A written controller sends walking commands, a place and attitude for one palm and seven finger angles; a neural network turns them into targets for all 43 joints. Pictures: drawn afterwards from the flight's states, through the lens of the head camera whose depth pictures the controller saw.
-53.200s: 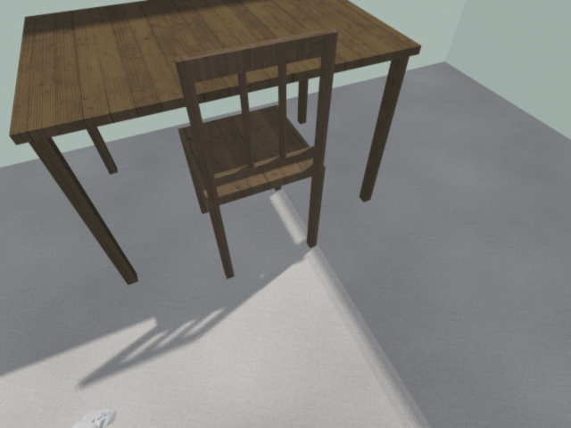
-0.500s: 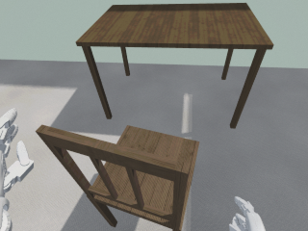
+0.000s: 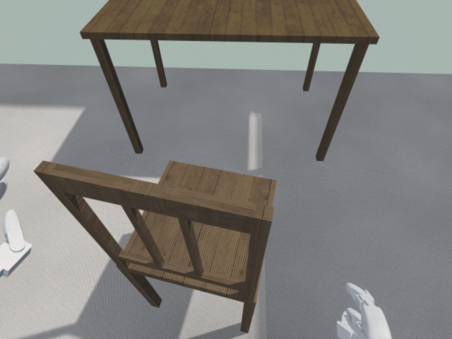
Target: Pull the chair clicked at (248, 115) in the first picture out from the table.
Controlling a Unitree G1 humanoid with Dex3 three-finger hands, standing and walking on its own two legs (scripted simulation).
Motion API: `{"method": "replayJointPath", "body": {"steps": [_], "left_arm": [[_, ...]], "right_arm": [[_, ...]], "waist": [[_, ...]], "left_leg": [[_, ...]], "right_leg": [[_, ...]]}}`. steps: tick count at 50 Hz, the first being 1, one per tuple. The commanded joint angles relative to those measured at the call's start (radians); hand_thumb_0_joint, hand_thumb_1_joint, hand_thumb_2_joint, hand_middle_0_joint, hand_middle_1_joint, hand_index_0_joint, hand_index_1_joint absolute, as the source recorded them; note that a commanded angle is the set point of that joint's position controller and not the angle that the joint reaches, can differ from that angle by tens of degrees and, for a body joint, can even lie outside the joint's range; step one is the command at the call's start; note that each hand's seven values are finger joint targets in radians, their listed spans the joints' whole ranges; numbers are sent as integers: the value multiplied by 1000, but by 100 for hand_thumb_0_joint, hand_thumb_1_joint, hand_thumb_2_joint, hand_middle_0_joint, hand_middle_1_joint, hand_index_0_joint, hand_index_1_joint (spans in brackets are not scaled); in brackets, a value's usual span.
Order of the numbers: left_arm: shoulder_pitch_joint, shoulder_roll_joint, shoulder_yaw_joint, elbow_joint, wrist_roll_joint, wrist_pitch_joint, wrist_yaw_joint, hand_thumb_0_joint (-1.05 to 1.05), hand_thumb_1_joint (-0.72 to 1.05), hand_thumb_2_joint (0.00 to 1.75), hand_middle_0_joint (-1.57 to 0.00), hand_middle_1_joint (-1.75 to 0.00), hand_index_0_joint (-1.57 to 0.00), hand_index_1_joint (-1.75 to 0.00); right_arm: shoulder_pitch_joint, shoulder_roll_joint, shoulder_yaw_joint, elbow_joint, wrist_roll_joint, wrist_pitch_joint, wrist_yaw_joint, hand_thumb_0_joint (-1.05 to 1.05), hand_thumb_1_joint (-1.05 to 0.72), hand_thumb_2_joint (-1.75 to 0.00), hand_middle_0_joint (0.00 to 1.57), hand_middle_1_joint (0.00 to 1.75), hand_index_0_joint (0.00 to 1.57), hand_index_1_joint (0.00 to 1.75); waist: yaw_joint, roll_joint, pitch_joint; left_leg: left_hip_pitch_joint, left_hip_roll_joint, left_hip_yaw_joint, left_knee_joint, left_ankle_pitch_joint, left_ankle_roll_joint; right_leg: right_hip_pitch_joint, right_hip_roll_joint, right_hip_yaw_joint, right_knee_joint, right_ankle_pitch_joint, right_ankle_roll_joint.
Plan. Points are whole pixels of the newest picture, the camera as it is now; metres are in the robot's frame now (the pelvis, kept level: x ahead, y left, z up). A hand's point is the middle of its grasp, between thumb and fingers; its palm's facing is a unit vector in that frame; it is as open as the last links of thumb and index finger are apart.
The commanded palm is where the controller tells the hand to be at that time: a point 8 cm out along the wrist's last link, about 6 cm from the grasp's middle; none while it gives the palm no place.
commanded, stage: step back with the hand held close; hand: left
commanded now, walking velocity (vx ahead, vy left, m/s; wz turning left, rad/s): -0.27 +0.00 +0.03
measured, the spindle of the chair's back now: (146, 238) +0.32 +0.20 -0.07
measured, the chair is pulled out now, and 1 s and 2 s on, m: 0.76 0.76 0.76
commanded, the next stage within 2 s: stop stepping back and stand still in 1.10 s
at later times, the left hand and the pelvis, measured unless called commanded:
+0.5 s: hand out of the picture +0.15 +0.28 +0.17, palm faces +0.46 -0.70 -0.54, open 7.4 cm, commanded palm +0.08 +0.31 +0.18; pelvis -0.05 +0.01 -0.01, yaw +2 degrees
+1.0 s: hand out of the picture +0.10 +0.28 +0.17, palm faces +0.44 -0.73 -0.51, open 7.4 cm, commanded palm +0.03 +0.31 +0.18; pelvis -0.10 +0.01 -0.01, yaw +3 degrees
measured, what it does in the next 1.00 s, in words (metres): steps on the spot: left foot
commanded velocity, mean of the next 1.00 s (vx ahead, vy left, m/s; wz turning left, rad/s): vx -0.36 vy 0.00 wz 0.00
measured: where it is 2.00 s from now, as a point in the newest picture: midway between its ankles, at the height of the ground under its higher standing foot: outside the picture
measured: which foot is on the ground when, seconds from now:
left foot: down 0.00-0.66, up 0.68-0.84, down 0.86-1.00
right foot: down 0.00-0.88, up 0.90-1.00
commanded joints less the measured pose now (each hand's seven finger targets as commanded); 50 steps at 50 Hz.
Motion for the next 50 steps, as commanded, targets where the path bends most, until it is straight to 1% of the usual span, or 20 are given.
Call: {"method": "replayJointPath", "body": {"steps": [1,4,9,15,19,24,26,28,31,33,35,39,40,41,42,43,44,46,48,50], "left_arm": [[-17,139,116,-168,4,-52,31,0,90,90,-20,-30,-20,-30],[-52,144,110,-173,11,-56,35,0,90,90,-20,-30,-20,-30],[-121,163,103,-213,25,-72,46,0,90,90,-20,-30,-20,-30],[-85,191,164,-248,33,-97,55,0,90,90,-20,-30,-20,-30],[-39,173,181,-236,38,-114,38,0,90,90,-20,-30,-20,-30],[-15,159,181,-219,21,-142,18,0,90,90,-20,-30,-20,-30],[-36,153,169,-242,15,-144,15,0,90,90,-20,-30,-20,-30],[-40,158,175,-264,12,-158,11,0,90,90,-20,-30,-20,-30],[-36,173,182,-277,8,-162,16,0,90,90,-20,-30,-20,-30],[-70,199,182,-265,5,-158,30,0,90,90,-20,-30,-20,-30],[-63,217,196,-246,7,-143,40,0,90,90,-20,-30,-20,-30],[-6,200,214,-209,16,-154,32,0,90,90,-20,-30,-20,-30],[-13,228,231,-207,18,-160,36,0,90,90,-20,-30,-20,-30],[9,190,203,-227,19,-170,33,0,90,90,-20,-30,-20,-30],[-10,190,197,-264,24,-184,33,0,90,90,-20,-30,-20,-30],[-33,181,189,-293,30,-191,28,0,90,90,-20,-30,-20,-30],[-34,189,201,-304,26,-195,24,0,90,90,-20,-30,-20,-30],[-6,189,212,-302,12,-196,18,0,90,90,-20,-30,-20,-30],[-57,165,197,-333,12,-210,14,0,90,90,-20,-30,-20,-30],[-53,152,174,-332,13,-219,6,0,90,90,-20,-30,-20,-30]], "right_arm": [[-83,-110,-34,-153,-6,-62,-13,0,-90,-90,20,30,20,30],[-66,-117,-34,-154,-12,-70,-9,0,-90,-90,20,30,20,30],[-48,-128,-26,-156,-19,-89,-6,0,-90,-90,20,30,20,30],[-63,-128,-22,-164,-14,-120,-10,0,-90,-90,20,30,20,30],[-63,-124,-30,-175,-19,-138,-5,0,-90,-90,20,30,20,30],[-44,-124,-37,-141,-23,-157,0,0,-90,-90,20,30,20,30],[-38,-128,-41,-121,-30,-159,1,0,-90,-90,20,30,20,30],[-43,-129,-45,-120,-29,-168,2,0,-90,-90,20,30,20,30],[-33,-113,-50,-114,-30,-159,3,0,-90,-90,20,30,20,30],[-20,-102,-57,-91,-36,-149,14,0,-90,-90,20,30,20,30],[-53,-101,-62,-79,-42,-133,23,0,-90,-90,20,30,20,30],[-93,-68,-20,-101,-36,-110,11,0,-90,-90,20,30,20,30],[-97,-87,-25,-91,-35,-104,6,0,-90,-90,20,30,20,30],[-72,-83,-26,-87,-39,-106,2,0,-90,-90,20,30,20,30],[-72,-103,-42,-88,-41,-116,2,0,-90,-90,20,30,20,30],[-69,-114,-57,-96,-40,-131,9,0,-90,-90,20,30,20,30],[-60,-108,-71,-87,-36,-146,18,0,-90,-90,20,30,20,30],[-80,-90,-68,-90,-51,-172,24,0,-90,-90,20,30,20,30],[-71,-101,-71,-60,-59,-186,25,0,-90,-90,20,30,20,30],[-54,-115,-81,-43,-46,-193,36,0,-90,-90,20,30,20,30]], "waist": [[3,27,-125],[0,-40,-104],[-6,-49,-64],[1,159,-117],[2,164,-96],[-3,75,-93],[-3,61,-157],[1,55,-189],[-10,-51,-184],[-18,-187,-181],[-8,-200,-196],[-4,-137,-148],[-10,-101,-136],[-12,-50,-164],[-13,47,-171],[-10,154,-183],[-14,183,-221],[-11,282,-218],[-18,227,-119],[-13,173,-141]], "left_leg": [[-116,162,-166,-108,2,11],[-141,129,-161,-70,-144,11],[-105,97,-156,19,-290,8],[-314,214,-273,-212,-270,50],[-453,260,-292,-235,-342,69],[-360,256,-289,-155,-163,60],[-267,250,-258,-94,-9,50],[-254,237,-245,-58,-53,48],[-233,123,-183,95,-239,13],[-112,25,-115,353,-248,-36],[-96,13,-129,570,-245,-45],[-117,36,-82,200,-214,-34],[-93,30,-63,31,-139,-34],[-57,50,-54,-121,-14,-29],[-56,127,-110,-174,164,-7],[-50,245,-209,-153,389,34],[26,301,-185,-78,603,50],[-25,363,-249,-77,636,101],[-80,357,-231,-60,657,104],[89,327,-179,10,779,58]], "right_leg": [[135,-100,144,-29,71,-17],[82,-120,195,-99,-67,-28],[-91,-159,238,-199,-378,-52],[197,-41,94,88,-96,1],[270,-15,74,203,-39,10],[175,-21,88,174,-10,-4],[151,-29,111,163,30,-11],[142,-42,127,156,18,-25],[39,-143,286,-12,21,-79],[-118,-312,440,-203,-117,-158],[-130,-383,447,-234,-23,-223],[15,-233,228,-96,208,-117],[31,-207,213,-53,223,-90],[87,-162,168,22,248,-56],[132,-104,132,115,293,-20],[92,-49,102,213,191,13],[19,-33,89,292,14,20],[-49,-24,90,410,-258,18],[-55,-11,109,391,-261,5],[-76,-26,63,189,-155,-4]]}}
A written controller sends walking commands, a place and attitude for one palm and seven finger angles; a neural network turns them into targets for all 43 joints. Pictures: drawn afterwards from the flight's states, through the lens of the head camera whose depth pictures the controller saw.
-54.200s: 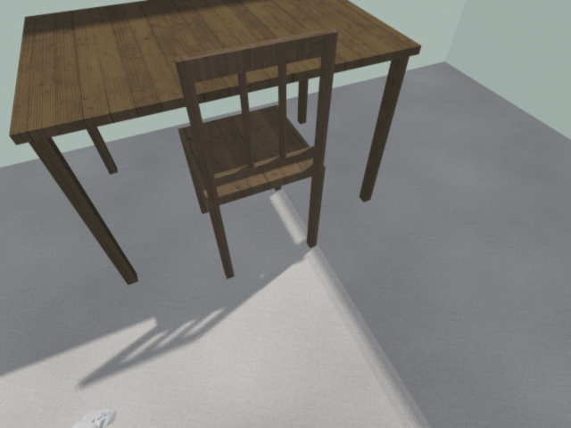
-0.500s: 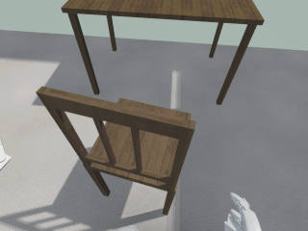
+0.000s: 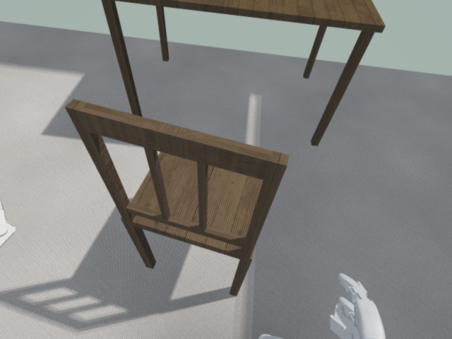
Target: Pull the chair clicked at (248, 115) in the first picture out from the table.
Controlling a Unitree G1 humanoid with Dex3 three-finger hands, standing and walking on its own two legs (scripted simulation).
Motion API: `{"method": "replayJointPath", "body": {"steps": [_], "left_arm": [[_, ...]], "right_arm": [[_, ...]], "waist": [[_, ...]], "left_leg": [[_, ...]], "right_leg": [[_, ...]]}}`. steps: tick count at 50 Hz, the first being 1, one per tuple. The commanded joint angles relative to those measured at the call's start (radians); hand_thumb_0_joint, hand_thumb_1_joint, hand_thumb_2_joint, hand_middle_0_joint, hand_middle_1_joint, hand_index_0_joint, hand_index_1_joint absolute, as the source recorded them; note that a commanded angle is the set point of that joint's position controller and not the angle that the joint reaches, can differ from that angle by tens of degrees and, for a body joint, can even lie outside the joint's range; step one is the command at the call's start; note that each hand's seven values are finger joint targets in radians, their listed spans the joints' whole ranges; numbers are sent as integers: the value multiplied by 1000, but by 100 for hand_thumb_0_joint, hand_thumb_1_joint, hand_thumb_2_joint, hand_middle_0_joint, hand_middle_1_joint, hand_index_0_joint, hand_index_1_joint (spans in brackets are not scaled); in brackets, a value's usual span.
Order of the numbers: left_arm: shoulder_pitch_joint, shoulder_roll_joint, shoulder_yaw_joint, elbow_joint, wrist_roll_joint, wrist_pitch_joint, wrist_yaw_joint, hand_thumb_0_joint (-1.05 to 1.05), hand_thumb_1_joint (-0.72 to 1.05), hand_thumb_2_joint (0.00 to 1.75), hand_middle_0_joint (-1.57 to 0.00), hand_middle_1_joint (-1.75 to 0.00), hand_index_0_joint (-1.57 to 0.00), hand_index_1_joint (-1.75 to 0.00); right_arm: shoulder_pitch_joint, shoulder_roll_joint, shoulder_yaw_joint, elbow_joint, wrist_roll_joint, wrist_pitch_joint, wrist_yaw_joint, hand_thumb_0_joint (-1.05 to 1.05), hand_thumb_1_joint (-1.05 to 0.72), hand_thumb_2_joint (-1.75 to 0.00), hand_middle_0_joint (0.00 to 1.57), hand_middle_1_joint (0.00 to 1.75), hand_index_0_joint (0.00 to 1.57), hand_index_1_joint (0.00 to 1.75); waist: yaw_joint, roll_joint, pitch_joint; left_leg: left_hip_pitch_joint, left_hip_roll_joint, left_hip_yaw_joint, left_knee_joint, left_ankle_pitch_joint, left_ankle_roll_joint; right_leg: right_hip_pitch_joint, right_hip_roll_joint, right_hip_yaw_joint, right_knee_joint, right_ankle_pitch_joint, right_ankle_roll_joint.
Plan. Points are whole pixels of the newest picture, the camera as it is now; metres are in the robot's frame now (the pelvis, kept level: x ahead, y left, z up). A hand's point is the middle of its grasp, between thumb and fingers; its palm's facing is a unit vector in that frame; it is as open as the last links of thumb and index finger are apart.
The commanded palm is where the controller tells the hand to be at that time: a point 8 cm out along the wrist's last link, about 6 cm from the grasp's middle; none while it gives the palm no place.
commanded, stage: step back with the hand held close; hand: left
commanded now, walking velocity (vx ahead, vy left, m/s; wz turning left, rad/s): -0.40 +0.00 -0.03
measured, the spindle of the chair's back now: (159, 187) +0.43 +0.18 -0.07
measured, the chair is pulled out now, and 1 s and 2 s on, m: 0.76 0.76 0.76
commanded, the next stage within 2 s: stop stepping back and stand still in 0.10 s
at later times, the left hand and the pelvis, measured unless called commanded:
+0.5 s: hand out of the picture +0.09 +0.27 +0.17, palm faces +0.44 -0.79 -0.43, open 7.4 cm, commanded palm +0.04 +0.30 +0.18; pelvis -0.10 +0.00 +0.00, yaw +0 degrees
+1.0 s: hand out of the picture +0.05 +0.28 +0.18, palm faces +0.49 -0.75 -0.46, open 7.4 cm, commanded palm -0.02 +0.31 +0.18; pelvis -0.14 +0.01 +0.00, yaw +3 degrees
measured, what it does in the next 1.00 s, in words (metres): walks backwards: right foot, then left foot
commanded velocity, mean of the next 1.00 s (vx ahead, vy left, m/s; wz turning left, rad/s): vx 0.05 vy -0.01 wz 0.00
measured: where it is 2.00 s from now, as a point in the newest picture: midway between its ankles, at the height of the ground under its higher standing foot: outside the picture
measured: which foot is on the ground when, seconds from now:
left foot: down 0.00-0.16, up 0.18-0.32, down 0.34-1.00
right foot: up 0.00-0.06, down 0.08-0.88, up 0.90-1.00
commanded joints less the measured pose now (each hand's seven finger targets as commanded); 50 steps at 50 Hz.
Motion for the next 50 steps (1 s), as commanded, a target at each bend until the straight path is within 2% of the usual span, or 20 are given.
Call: {"method": "replayJointPath", "body": {"steps": [1,5,7,8,9,10,14,16,18,20,21,25,32,35,38,42,44,45,47,50], "left_arm": [[-19,110,77,-266,-11,-97,2,0,90,90,-20,-30,-20,-30],[26,150,123,-165,-6,-104,-8,0,90,90,-20,-30,-20,-30],[0,144,95,-166,-6,-101,-3,0,90,90,-20,-30,-20,-30],[20,139,97,-139,-21,-98,-4,0,90,90,-20,-30,-20,-30],[61,164,132,-106,-20,-88,1,0,90,90,-20,-30,-20,-30],[89,183,156,-93,-17,-75,8,0,90,90,-20,-30,-20,-30],[138,162,130,-121,-22,-10,30,0,90,90,-20,-30,-20,-30],[81,164,100,-204,-28,-23,37,0,90,90,-20,-30,-20,-30],[44,157,76,-264,-17,-31,35,0,90,90,-20,-30,-20,-30],[-7,187,88,-253,-4,-33,31,0,90,90,-20,-30,-20,-30],[-47,160,67,-236,8,-33,34,0,90,90,-20,-30,-20,-30],[-96,124,27,-106,14,-28,28,0,90,90,-20,-30,-20,-30],[-132,96,5,-42,24,-20,13,0,90,90,-20,-30,-20,-30],[-147,152,40,-104,23,-18,11,0,90,90,-20,-30,-20,-30],[-159,158,46,-156,16,-23,13,0,90,90,-20,-30,-20,-30],[-147,139,50,-143,13,-32,19,0,90,90,-20,-30,-20,-30],[-118,117,55,-132,15,-35,19,0,90,90,-20,-30,-20,-30],[-134,127,62,-116,22,-32,12,0,90,90,-20,-30,-20,-30],[-110,106,45,-61,18,-32,-3,0,90,90,-20,-30,-20,-30],[-11,95,22,3,14,-28,-9,0,90,90,-20,-30,-20,-30]], "right_arm": [[-20,-155,-53,-92,7,-65,6,0,-90,-90,20,30,20,30],[-37,-150,-36,-72,1,-64,5,0,-90,-90,20,30,20,30],[-8,-146,-45,-99,12,-42,1,0,-90,-90,20,30,20,30],[-27,-141,-57,-114,22,-37,-3,0,-90,-90,20,30,20,30],[-43,-129,-57,-123,26,-24,-6,0,-90,-90,20,30,20,30],[-52,-116,-50,-133,26,-15,-9,0,-90,-90,20,30,20,30],[-63,-93,4,-168,43,33,-19,0,-90,-90,20,30,20,30],[-53,-117,1,-174,39,6,-37,0,-90,-90,20,30,20,30],[-54,-148,-11,-180,41,-33,-43,0,-90,-90,20,30,20,30],[-56,-139,2,-165,36,-53,-43,0,-90,-90,20,30,20,30],[-52,-136,6,-160,35,-61,-44,0,-90,-90,20,30,20,30],[4,-151,-10,-134,45,-72,-28,0,-90,-90,20,30,20,30],[-5,-146,-9,-147,36,-45,-16,0,-90,-90,20,30,20,30],[-2,-145,-18,-142,24,-35,-16,0,-90,-90,20,30,20,30],[3,-143,-13,-123,12,-31,-15,0,-90,-90,20,30,20,30],[-7,-142,4,-117,9,-40,-26,0,-90,-90,20,30,20,30],[-29,-153,0,-128,18,-50,-30,0,-90,-90,20,30,20,30],[-38,-129,-7,-137,22,-52,-31,0,-90,-90,20,30,20,30],[-25,-123,-17,-139,29,-46,-16,0,-90,-90,20,30,20,30],[-6,-134,-10,-138,53,-53,-3,0,-90,-90,20,30,20,30]], "waist": [[6,243,-163],[12,195,-174],[-15,-51,-264],[-1,-157,-279],[14,-200,-278],[19,-148,-283],[-16,-129,-278],[-6,-29,-236],[15,139,-176],[7,317,-113],[0,325,-57],[-6,208,0],[-5,136,16],[-5,-13,-8],[-17,-127,-68],[-23,26,-86],[-10,312,-87],[-6,380,-64],[6,249,-33],[15,117,-39]], "left_leg": [[184,253,-128,-45,822,90],[80,184,-102,5,479,53],[0,59,6,125,303,-11],[-42,-1,14,221,40,-21],[-96,-20,-24,288,-181,-16],[-123,-17,-52,316,-226,-9],[55,-8,13,-48,-9,10],[102,45,-21,-217,36,36],[68,151,-142,-265,90,77],[-88,162,-172,-345,-175,90],[-200,152,-169,-366,-298,87],[-209,92,-119,-303,-335,70],[-239,77,-109,-248,-437,78],[-107,1,-32,-70,-361,62],[114,-73,32,160,-193,38],[184,0,-67,-122,-213,69],[-9,179,-319,-409,-451,127],[-182,234,-354,-470,-552,158],[-292,195,-259,-417,-437,161],[-74,137,-118,-242,-210,99]], "right_leg": [[92,-40,-8,-212,90,-24],[252,-60,-46,-419,410,-19],[304,-200,127,-321,819,-100],[307,-288,186,-353,899,-147],[307,-348,212,-389,855,-182],[290,-365,223,-395,798,-196],[247,-216,94,-329,397,-78],[237,-139,57,-298,172,-23],[223,-62,41,-273,61,12],[269,-60,13,-241,-30,13],[327,-52,13,-237,-3,11],[319,-28,17,-331,6,10],[288,-2,42,-315,-95,-6],[148,-57,159,-486,-264,-43],[-23,-185,312,-621,-357,-113],[-17,-107,181,-439,-295,-77],[141,31,22,-61,-129,-7],[227,42,-8,133,-71,16],[300,29,-11,148,-57,15],[267,-4,-49,-341,36,1]]}}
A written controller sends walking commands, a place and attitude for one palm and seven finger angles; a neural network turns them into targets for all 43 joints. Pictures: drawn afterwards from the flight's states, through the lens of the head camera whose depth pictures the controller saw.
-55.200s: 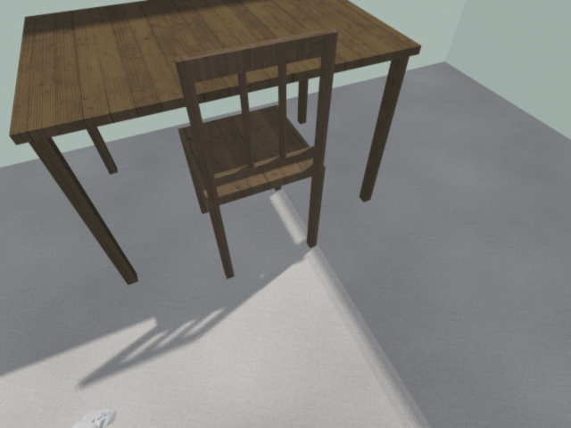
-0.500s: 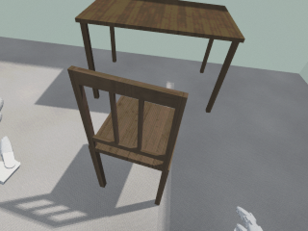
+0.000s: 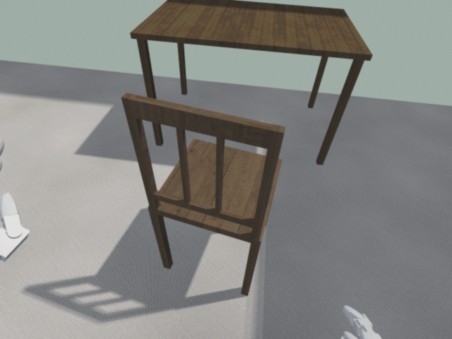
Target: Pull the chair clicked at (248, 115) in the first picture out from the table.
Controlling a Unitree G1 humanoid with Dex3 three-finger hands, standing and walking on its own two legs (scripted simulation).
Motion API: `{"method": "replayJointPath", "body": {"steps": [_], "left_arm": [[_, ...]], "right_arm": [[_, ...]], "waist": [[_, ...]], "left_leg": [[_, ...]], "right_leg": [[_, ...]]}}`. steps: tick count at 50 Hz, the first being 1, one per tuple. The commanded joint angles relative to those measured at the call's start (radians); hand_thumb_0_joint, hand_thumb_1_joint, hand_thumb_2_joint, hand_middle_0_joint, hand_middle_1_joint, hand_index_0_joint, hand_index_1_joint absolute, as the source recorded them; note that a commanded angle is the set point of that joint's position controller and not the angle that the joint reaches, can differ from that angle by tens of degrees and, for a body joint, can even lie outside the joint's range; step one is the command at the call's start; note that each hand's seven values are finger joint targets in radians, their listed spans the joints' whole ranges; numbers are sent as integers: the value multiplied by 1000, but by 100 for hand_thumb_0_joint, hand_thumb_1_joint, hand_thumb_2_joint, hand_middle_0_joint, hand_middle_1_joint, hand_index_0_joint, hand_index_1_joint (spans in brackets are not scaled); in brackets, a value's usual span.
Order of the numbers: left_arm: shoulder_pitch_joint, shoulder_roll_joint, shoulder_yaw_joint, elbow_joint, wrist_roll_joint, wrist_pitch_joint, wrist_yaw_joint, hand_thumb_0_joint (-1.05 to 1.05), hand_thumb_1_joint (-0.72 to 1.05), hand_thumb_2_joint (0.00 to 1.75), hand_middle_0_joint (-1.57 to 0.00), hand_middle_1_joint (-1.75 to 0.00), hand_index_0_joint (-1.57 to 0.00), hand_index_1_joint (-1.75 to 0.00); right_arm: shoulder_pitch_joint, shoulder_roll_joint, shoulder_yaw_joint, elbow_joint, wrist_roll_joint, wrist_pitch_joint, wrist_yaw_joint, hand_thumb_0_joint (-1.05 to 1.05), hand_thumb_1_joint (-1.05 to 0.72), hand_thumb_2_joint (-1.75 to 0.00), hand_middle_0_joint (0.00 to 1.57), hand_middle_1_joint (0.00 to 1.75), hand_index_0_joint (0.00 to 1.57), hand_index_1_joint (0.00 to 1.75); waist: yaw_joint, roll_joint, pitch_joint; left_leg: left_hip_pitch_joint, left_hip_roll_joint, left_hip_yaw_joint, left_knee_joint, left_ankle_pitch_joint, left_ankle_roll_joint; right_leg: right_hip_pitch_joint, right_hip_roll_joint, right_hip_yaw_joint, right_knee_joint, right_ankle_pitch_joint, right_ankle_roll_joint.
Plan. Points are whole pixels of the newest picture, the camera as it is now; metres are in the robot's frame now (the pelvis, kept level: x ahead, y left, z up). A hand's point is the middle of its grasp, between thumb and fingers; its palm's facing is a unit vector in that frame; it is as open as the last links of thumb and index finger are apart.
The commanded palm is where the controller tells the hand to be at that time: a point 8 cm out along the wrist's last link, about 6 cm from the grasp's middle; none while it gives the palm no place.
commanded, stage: let the arm hang, fingers relaxed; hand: left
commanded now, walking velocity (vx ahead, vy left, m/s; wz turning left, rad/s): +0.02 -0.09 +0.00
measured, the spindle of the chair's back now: (184, 168) +0.58 +0.14 -0.07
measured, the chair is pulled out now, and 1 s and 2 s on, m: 0.76 0.76 0.76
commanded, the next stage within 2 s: look to check the result in 1.18 s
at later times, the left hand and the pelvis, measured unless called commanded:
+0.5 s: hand out of the picture +0.02 +0.19 -0.17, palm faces +0.00 -0.98 -0.20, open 6.9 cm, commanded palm none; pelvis +0.00 +0.00 +0.00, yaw +0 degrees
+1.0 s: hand out of the picture +0.01 +0.14 -0.17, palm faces -0.01 -0.99 -0.17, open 7.3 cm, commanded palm none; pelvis +0.02 -0.01 +0.00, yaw -2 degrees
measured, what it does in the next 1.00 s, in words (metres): steps on the spot: right foot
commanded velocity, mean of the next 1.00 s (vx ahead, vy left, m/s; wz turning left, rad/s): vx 0.00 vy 0.00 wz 0.00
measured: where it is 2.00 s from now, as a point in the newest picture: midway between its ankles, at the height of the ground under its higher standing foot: outside the picture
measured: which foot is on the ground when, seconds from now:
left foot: down 0.00-1.00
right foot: up 0.00-0.04, down 0.06-1.00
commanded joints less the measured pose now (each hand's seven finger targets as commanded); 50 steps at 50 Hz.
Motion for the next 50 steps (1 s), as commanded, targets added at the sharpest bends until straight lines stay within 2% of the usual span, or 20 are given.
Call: {"method": "replayJointPath", "body": {"steps": [1,3,4,5,6,8,10,12,13,16,18,19,21,23,25,29,31,35,43,50], "left_arm": [[56,124,68,-145,-12,-50,6,0,90,90,-20,-30,-20,-30],[-9,170,97,-177,-16,-60,5,0,90,90,-20,-30,-20,-30],[-27,-66,-258,549,79,136,-124,0,90,90,-20,-30,-20,-30],[-55,-137,-308,541,68,212,-136,0,90,90,-20,-30,-20,-30],[-75,-159,-330,544,59,227,-135,0,90,90,-20,-30,-20,-30],[-118,-153,-343,638,53,230,-136,0,90,90,-20,-30,-20,-30],[-157,-130,-354,734,54,233,-132,0,90,90,-20,-30,-20,-30],[-170,-111,-363,844,55,236,-130,0,90,90,-20,-30,-20,-30],[-168,-109,-370,903,53,235,-129,0,90,90,-20,-30,-20,-30],[-121,-101,-392,1067,47,236,-127,0,90,90,-20,-30,-20,-30],[-80,-109,-403,1160,43,230,-125,0,90,90,-20,-30,-20,-30],[-61,-148,-386,1173,48,226,-121,0,90,90,-20,-30,-20,-30],[-66,-146,-398,1219,45,223,-122,0,90,90,-20,-30,-20,-30],[-80,-151,-406,1261,40,218,-124,0,90,90,-20,-30,-20,-30],[-94,-155,-414,1298,37,218,-125,0,90,90,-20,-30,-20,-30],[-90,-160,-426,1361,33,217,-121,0,90,90,-20,-30,-20,-30],[-81,-160,-431,1386,30,219,-119,0,90,90,-20,-30,-20,-30],[-62,-169,-438,1421,29,218,-114,0,90,90,-20,-30,-20,-30],[-59,-193,-440,1450,27,210,-104,0,90,90,-20,-30,-20,-30],[-69,-206,-435,1453,27,205,-101,0,90,90,-20,-30,-20,-30]], "right_arm": [[-131,-125,-28,-150,16,-53,2,0,-90,-90,20,30,20,30],[-139,-120,-21,-142,0,-58,0,0,-90,-90,20,30,20,30],[-65,-190,-32,34,-17,-2,75,0,-90,-90,20,30,20,30],[3,-73,-33,35,-9,47,71,0,-90,-90,20,30,20,30],[14,-114,-41,43,-17,59,69,0,-90,-90,20,30,20,30],[-16,-128,-25,33,-33,92,71,0,-90,-90,20,30,20,30],[-42,-133,-16,30,-43,114,74,0,-90,-90,20,30,20,30],[-31,-136,-8,62,-48,126,72,0,-90,-90,20,30,20,30],[-26,-136,-6,85,-48,126,71,0,-90,-90,20,30,20,30],[-11,-140,1,141,-44,125,70,0,-90,-90,20,30,20,30],[4,-130,2,172,-39,124,65,0,-90,-90,20,30,20,30],[18,-104,-4,179,-43,123,60,0,-90,-90,20,30,20,30],[49,-94,-6,199,-39,126,56,0,-90,-90,20,30,20,30],[76,-86,-6,221,-34,125,54,0,-90,-90,20,30,20,30],[100,-82,-7,242,-30,128,51,0,-90,-90,20,30,20,30],[134,-83,-5,283,-27,131,48,0,-90,-90,20,30,20,30],[143,-79,-1,304,-28,134,48,0,-90,-90,20,30,20,30],[148,-70,3,331,-26,136,48,0,-90,-90,20,30,20,30],[147,-36,12,376,-26,131,46,0,-90,-90,20,30,20,30],[141,-12,17,394,-24,127,40,0,-90,-90,20,30,20,30]], "waist": [[29,65,13],[5,64,45],[-18,10,0],[-33,-136,-95],[-37,-155,-57],[-6,-167,-21],[7,-200,41],[11,-187,56],[14,-138,61],[34,135,72],[44,215,49],[45,244,13],[41,224,-29],[35,151,-41],[28,50,-3],[18,-32,39],[18,-2,80],[22,-49,105],[19,-67,101],[25,-17,97]], "left_leg": [[-72,139,-104,-177,-280,29],[-94,90,-74,-135,-304,0],[-112,38,-16,119,89,-8],[56,35,3,134,110,-30],[88,53,-23,136,93,-27],[20,88,-94,55,14,6],[-40,75,-114,10,-24,17],[-38,65,-120,-35,-52,15],[-33,69,-126,-68,-75,15],[-93,85,-156,-205,-237,16],[-89,79,-142,-231,-264,13],[-60,79,-134,-225,-252,15],[-18,83,-135,-223,-215,18],[12,86,-128,-206,-164,17],[16,88,-126,-201,-138,19],[36,81,-107,-177,-118,16],[20,79,-103,-187,-136,16],[20,75,-94,-182,-133,19],[59,70,-67,-157,-30,14],[64,67,-51,-142,50,10]], "right_leg": [[132,-32,-24,-370,73,-17],[107,-82,101,-452,78,-65],[47,-201,103,-239,608,-83],[-25,-192,123,-248,604,-98],[-98,-173,103,-263,406,-102],[-113,-131,80,-268,98,-83],[-92,-118,88,-280,22,-83],[-72,-113,99,-292,-10,-90],[-66,-104,99,-293,-14,-84],[20,-62,64,-256,25,-59],[72,-59,51,-259,79,-61],[88,-58,44,-270,101,-66],[110,-61,32,-287,128,-65],[111,-71,38,-305,142,-66],[91,-75,40,-328,140,-68],[46,-95,65,-359,110,-71],[24,-95,68,-361,82,-75],[3,-97,75,-371,66,-75],[0,-110,87,-364,121,-74],[38,-110,82,-364,195,-74]]}}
